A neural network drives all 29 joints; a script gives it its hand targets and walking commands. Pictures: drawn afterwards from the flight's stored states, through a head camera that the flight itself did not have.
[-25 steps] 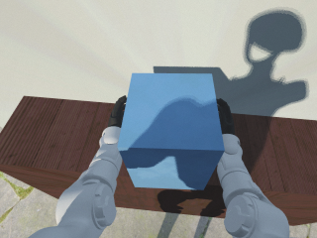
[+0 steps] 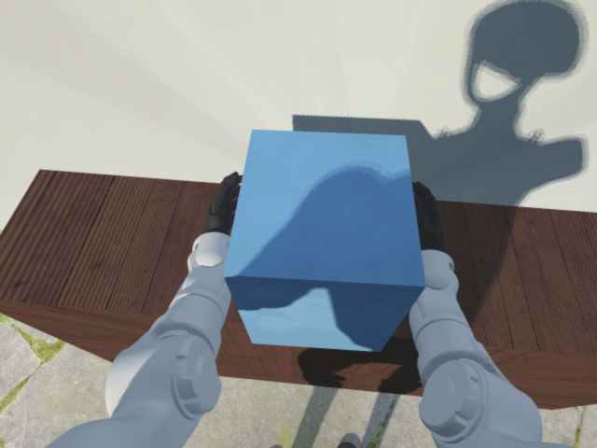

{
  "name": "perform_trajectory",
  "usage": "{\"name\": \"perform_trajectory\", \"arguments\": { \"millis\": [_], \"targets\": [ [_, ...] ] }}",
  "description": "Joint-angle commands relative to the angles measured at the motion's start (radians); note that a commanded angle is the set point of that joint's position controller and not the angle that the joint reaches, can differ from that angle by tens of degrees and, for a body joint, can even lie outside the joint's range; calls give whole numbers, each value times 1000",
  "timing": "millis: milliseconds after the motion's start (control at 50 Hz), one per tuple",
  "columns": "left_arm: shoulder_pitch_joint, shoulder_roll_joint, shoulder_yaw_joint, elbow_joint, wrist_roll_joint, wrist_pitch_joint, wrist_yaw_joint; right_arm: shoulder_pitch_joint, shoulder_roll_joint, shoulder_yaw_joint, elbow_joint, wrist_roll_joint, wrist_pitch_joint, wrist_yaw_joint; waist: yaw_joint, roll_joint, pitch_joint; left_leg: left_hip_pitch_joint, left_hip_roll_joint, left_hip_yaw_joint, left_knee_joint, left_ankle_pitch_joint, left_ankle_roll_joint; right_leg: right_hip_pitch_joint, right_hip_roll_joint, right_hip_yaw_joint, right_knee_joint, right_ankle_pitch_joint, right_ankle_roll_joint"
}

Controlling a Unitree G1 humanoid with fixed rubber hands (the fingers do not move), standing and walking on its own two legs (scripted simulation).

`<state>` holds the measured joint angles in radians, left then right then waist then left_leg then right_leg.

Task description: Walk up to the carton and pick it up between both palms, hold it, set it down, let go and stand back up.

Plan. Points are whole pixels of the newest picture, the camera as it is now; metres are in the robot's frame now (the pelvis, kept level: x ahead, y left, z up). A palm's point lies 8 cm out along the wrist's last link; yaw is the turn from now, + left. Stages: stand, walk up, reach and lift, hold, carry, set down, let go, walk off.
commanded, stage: set down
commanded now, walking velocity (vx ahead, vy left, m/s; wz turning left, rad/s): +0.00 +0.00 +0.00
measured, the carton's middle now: (321, 249) +0.38 -0.02 -0.01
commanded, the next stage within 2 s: none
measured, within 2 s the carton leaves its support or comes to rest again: neither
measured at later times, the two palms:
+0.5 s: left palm (187, 200) +0.43 +0.17 +0.05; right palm (444, 220) +0.40 -0.18 +0.03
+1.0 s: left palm (182, 165) +0.43 +0.16 +0.12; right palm (487, 185) +0.40 -0.21 +0.11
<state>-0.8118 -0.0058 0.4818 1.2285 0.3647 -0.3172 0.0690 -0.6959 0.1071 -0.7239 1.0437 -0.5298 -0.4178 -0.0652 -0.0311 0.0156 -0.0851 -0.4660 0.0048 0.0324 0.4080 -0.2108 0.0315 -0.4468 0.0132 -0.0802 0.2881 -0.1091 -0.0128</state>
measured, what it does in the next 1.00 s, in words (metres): shifts its weight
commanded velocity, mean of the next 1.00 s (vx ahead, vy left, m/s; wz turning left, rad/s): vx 0.00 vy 0.00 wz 0.00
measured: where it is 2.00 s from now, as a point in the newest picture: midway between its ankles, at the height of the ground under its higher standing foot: outside the picture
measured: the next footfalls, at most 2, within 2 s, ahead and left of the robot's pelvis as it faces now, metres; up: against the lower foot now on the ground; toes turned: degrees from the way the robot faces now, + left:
none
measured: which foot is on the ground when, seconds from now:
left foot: down 0.00-1.00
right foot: down 0.00-1.00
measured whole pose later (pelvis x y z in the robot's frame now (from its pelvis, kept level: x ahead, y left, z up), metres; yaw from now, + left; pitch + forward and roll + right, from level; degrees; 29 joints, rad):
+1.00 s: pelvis -0.05 -0.02 -0.02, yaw +0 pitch +18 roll +0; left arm -1.15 0.35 -0.13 1.38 -0.36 -0.05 0.03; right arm -1.01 -0.19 -0.04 1.13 0.28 0.04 -0.14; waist -0.08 -0.02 -0.22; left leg -0.68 0.01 0.02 0.61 -0.23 0.00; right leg -0.71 0.01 -0.07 0.57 -0.18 -0.05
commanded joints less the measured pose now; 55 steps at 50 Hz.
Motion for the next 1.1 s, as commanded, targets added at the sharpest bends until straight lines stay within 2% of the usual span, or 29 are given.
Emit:
{"name": "perform_trajectory", "arguments": {
  "millis": [0,60,100,160,220,340,440,500,600,660,720,820,880,940,1020,1080],
  "targets": [
    [-564,-328,-159,-92,50,-101,-83,-511,394,270,26,-67,-34,108,-3,13,-680,143,24,51,10,451,-99,486,-8,-9,133,484,18],
    [-540,-104,-108,-120,14,-103,-39,-479,181,248,18,14,-31,55,5,6,-706,86,15,63,18,458,-90,522,-9,15,170,539,26],
    [-539,106,-63,-166,-36,-93,5,-477,-38,250,3,132,-31,-8,10,8,-740,5,8,65,32,465,-84,568,-10,48,212,601,29],
    [-582,217,-167,-127,-191,-83,39,-536,-131,410,7,340,-16,-59,8,26,-790,-85,5,48,72,458,-90,598,-3,76,260,653,25],
    [-615,261,-256,-58,-297,-86,45,-569,-206,476,16,455,-1,-76,-9,42,-874,-31,4,30,133,482,-108,494,6,67,275,622,28],
    [-674,330,-407,101,-457,-65,29,-630,-384,512,91,580,37,-73,-28,82,-881,208,32,-12,247,617,-161,150,41,18,251,444,13],
    [-707,369,-500,173,-563,-59,3,-677,-477,567,175,669,64,-52,-35,80,-803,223,36,-35,260,589,-163,28,43,-1,251,333,0],
    [-766,389,-559,138,-633,-56,-6,-722,-512,612,142,732,90,-36,-40,88,-811,205,31,-39,254,526,-161,-2,38,-9,262,285,-3],
    [-872,397,-644,-7,-744,-7,-13,-799,-522,685,26,835,178,4,-36,106,-877,182,22,-39,243,418,-145,-29,31,-15,288,218,-1],
    [-893,414,-667,-24,-773,40,-25,-823,-524,704,17,859,233,23,-33,86,-879,131,13,-37,238,325,-119,-23,19,-3,301,179,1],
    [-906,456,-663,-23,-784,79,-32,-848,-527,704,-3,860,274,21,-30,42,-889,53,-1,-30,228,227,-86,31,5,21,305,165,11],
    [-906,551,-617,-7,-755,141,-40,-884,-522,687,-65,832,332,-25,-22,-35,-885,-111,-28,-11,180,122,-49,255,-18,77,309,219,37],
    [-905,588,-587,-18,-732,185,-40,-896,-504,672,-121,810,375,-65,-17,-55,-869,-199,-41,-4,125,80,-40,399,-33,117,296,252,51],
    [-923,599,-572,-51,-717,235,-35,-901,-493,644,-169,789,421,-96,-20,-17,-864,-163,-40,-1,86,108,-58,438,-27,107,278,281,44],
    [-954,588,-569,-115,-713,301,-28,-900,-498,602,-201,766,477,-118,-36,59,-876,7,-29,-2,83,190,-90,353,-4,65,231,288,23],
    [-951,575,-562,-148,-708,343,-31,-893,-497,587,-201,756,514,-127,-49,88,-853,97,-24,-8,78,243,-101,335,5,51,202,315,16]
  ]
}}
